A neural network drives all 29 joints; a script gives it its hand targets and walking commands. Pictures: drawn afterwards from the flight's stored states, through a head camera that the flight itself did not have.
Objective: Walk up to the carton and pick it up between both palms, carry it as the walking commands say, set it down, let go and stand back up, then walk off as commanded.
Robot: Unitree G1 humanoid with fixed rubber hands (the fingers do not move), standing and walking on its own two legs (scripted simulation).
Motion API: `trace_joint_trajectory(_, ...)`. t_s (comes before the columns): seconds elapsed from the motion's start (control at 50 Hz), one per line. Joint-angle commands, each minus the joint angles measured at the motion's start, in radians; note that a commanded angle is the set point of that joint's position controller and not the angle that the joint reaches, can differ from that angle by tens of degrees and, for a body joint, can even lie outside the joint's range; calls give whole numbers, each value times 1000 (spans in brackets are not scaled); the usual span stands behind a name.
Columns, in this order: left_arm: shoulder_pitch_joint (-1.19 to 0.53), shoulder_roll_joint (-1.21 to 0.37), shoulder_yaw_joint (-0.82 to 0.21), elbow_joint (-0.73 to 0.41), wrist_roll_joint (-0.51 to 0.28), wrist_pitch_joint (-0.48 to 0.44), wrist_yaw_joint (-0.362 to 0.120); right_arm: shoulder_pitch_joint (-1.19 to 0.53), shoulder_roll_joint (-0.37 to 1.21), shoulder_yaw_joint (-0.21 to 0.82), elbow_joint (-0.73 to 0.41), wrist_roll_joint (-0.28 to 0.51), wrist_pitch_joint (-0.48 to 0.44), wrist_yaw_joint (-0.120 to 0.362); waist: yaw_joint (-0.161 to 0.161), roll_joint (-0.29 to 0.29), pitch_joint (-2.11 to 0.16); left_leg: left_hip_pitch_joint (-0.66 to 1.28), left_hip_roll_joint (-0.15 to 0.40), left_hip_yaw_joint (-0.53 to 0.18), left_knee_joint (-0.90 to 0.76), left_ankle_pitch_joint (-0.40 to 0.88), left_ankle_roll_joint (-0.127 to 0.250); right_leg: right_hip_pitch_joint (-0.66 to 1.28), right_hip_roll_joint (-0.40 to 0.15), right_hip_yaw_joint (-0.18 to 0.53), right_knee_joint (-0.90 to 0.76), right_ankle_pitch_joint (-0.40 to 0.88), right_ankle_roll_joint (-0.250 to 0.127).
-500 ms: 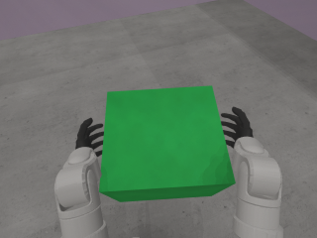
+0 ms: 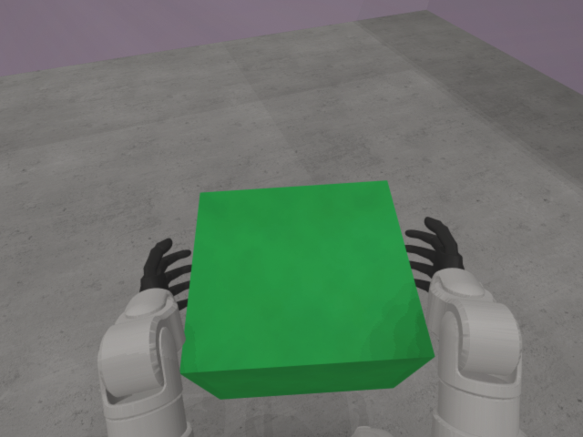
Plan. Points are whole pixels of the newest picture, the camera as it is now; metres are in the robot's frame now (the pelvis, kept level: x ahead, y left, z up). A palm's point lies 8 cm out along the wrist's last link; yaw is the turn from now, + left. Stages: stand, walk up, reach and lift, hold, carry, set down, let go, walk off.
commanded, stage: carry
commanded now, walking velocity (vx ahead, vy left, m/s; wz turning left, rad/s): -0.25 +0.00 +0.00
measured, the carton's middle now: (300, 294) +0.31 +0.01 +0.01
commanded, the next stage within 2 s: none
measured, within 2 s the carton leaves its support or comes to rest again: neither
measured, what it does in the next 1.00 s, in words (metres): walks backwards: right foot, then left foot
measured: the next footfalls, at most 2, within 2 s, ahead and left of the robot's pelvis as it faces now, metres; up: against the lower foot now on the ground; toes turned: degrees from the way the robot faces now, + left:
right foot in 0.38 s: -0.12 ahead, -0.15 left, +0.00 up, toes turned -3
left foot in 0.68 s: -0.25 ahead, +0.13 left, +0.00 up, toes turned +2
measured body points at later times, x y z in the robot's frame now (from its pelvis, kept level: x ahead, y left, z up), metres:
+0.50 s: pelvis -0.19 +0.00 +0.00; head -0.20 -0.01 +0.45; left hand +0.08 +0.17 +0.10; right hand +0.08 -0.18 +0.11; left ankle -0.13 +0.12 -0.67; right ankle -0.16 -0.14 -0.73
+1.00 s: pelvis -0.38 +0.04 +0.00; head -0.36 +0.06 +0.45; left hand -0.10 +0.22 +0.09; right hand -0.10 -0.13 +0.10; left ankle -0.29 +0.13 -0.73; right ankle -0.42 -0.12 -0.68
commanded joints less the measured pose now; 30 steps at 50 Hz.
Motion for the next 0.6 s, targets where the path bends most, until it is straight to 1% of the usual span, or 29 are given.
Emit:
trace_joint_trajectory(0.0,-522,-971,-808,-70,-484,-30,-225,-348,951,639,-31,469,-31,257,19,165,-262,105,278,-81,-169,793,148,-111,25,30,538,-145,-1)
trace_joint_trajectory(0.02,-539,-975,-815,-92,-498,-33,-225,-323,967,628,-14,463,-32,254,23,164,-277,131,266,-76,-158,806,152,-113,27,-4,517,-150,5)
trace_joint_trajectory(0.04,-506,-961,-830,-110,-499,-34,-216,-255,933,602,13,449,-32,259,18,219,-282,209,249,-87,-139,828,134,-156,24,-11,450,-153,13)
trace_joint_trajectory(0.06,-489,-954,-832,-106,-496,-32,-216,-244,937,603,11,449,-35,257,17,179,-280,184,271,-110,-157,768,152,-134,21,-14,438,-180,10)
trace_joint_trajectory(0.08,-462,-942,-819,-87,-486,-26,-221,-262,902,607,-17,444,-38,254,18,180,-277,171,265,-129,-166,708,148,-106,26,-28,375,-205,17)
trace_joint_trajectory(0.1,-472,-951,-819,-89,-487,-23,-216,-254,907,598,-9,438,-36,249,10,205,-283,205,282,-155,-174,721,157,-123,35,-34,332,-205,17)
trace_joint_trajectory(0.12,-465,-925,-803,-85,-469,-20,-209,-250,913,605,29,445,-30,252,16,240,-300,198,274,-125,-160,742,151,-86,34,-44,289,-210,17)
trace_joint_trajectory(0.14,-461,-951,-840,-127,-504,-27,-213,-217,909,597,-22,438,-44,249,9,275,-338,246,288,-156,-157,794,161,-85,48,-60,239,-208,21)
trace_joint_trajectory(0.16,-434,-949,-821,-95,-494,-26,-218,-250,909,623,-41,444,-46,245,8,231,-352,289,291,-153,-136,858,161,-69,39,-54,167,-205,20)
trace_joint_trajectory(0.18,-432,-951,-832,-128,-505,-30,-220,-214,918,619,-45,444,-47,248,4,255,-388,304,296,-171,-142,830,157,-32,52,-62,105,-196,19)
trace_joint_trajectory(0.22,-422,-950,-833,-142,-502,-32,-224,-214,929,634,-63,455,-54,250,4,248,-419,278,323,-210,-182,663,160,29,46,-47,37,-188,1)
trace_joint_trajectory(0.24,-388,-953,-815,-115,-497,-28,-223,-192,930,632,-50,456,-44,250,3,265,-420,228,317,-202,-199,555,165,80,48,-58,-34,-147,-5)
trace_joint_trajectory(0.26,-429,-957,-809,-110,-503,-28,-231,-233,938,650,-57,452,-46,241,12,239,-365,141,289,-164,-210,409,141,128,49,-78,-129,-94,-7)
trace_joint_trajectory(0.28,-419,-952,-789,-95,-496,-31,-239,-244,934,662,-54,455,-45,239,19,197,-367,86,250,-125,-213,234,96,217,44,-92,-275,-2,-11)
trace_joint_trajectory(0.3,-360,-932,-746,-22,-472,-23,-242,-267,911,673,-58,450,-43,230,20,85,-337,-20,194,-68,-168,80,50,305,-20,-25,-348,85,-21)
trace_joint_trajectory(0.32,-415,-949,-764,-78,-482,-29,-246,-331,953,700,-120,468,-45,235,27,-142,-273,-207,80,-5,-20,-60,-9,308,-210,252,-436,61,-82)
trace_joint_trajectory(0.34,-384,-894,-734,-51,-460,-27,-244,-354,909,697,-105,462,-36,235,31,-311,-217,-255,-10,81,299,-219,-38,196,-397,397,-474,250,-170)
trace_joint_trajectory(0.36,-354,-890,-728,-38,-458,-23,-250,-333,916,687,-54,451,-31,236,34,-244,-165,-225,-16,-32,510,-224,-26,55,-405,348,-481,241,-212)
trace_joint_trajectory(0.38,-343,-901,-727,-31,-454,-23,-255,-338,944,700,-63,463,-34,238,27,-153,-184,-191,-6,-48,593,-149,-20,31,-342,241,-465,159,-184)
trace_joint_trajectory(0.4,-377,-899,-714,-6,-442,-21,-248,-346,960,683,-15,456,-27,238,29,-106,-121,-167,-7,-33,669,-75,-19,-49,-298,182,-464,105,-171)
trace_joint_trajectory(0.42,-428,-905,-739,-43,-443,-29,-248,-397,967,697,-51,466,-37,241,22,-136,-95,-185,13,-4,600,-59,-24,-23,-259,120,-418,130,-152)
trace_joint_trajectory(0.44,-453,-892,-742,-67,-445,-34,-247,-364,979,696,-5,462,-30,249,16,-144,-107,-164,6,25,508,-59,-16,-10,-220,71,-376,175,-123)
trace_joint_trajectory(0.46,-437,-888,-742,-63,-445,-26,-246,-330,961,685,-6,460,-27,243,9,-185,-137,-139,24,34,422,-72,-16,-8,-221,81,-378,188,-109)
trace_joint_trajectory(0.48,-406,-890,-728,-61,-439,-23,-249,-349,946,698,-41,471,-21,244,13,-209,-148,-126,18,35,371,-92,-16,9,-228,127,-387,213,-118)
trace_joint_trajectory(0.5,-429,-875,-710,-71,-439,-28,-248,-362,953,712,-28,473,-16,235,22,-253,-160,-140,-21,80,340,-135,-29,76,-223,185,-419,239,-131)
trace_joint_trajectory(0.52,-398,-852,-709,-66,-425,-27,-240,-338,929,702,-31,478,-15,236,24,-279,-158,-118,-15,81,263,-158,-31,105,-242,200,-418,304,-135)
trace_joint_trajectory(0.54,-357,-857,-698,-32,-421,-18,-238,-329,914,693,-23,473,-8,230,28,-254,-197,-99,-14,74,203,-175,-32,150,-245,214,-388,380,-150)
trace_joint_trajectory(0.56,-422,-877,-741,-67,-440,-17,-235,-341,925,680,-40,470,-11,232,20,-253,-205,-63,12,63,67,-138,-24,162,-254,203,-352,394,-149)
trace_joint_trajectory(0.58,-382,-847,-728,-51,-434,-11,-232,-262,891,651,-2,453,-3,231,13,-230,-259,15,-3,67,-73,-99,-21,152,-238,187,-318,288,-129)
